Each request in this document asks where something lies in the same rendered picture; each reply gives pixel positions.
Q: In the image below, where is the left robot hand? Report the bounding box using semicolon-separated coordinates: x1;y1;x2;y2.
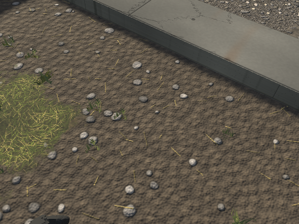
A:
29;215;70;224

